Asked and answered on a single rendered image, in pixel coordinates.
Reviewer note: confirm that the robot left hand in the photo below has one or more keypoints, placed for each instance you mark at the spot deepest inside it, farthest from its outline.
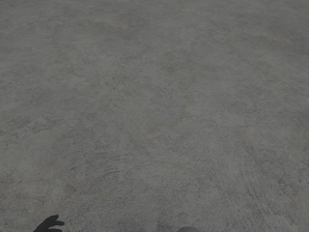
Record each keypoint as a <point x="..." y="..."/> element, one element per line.
<point x="49" y="222"/>

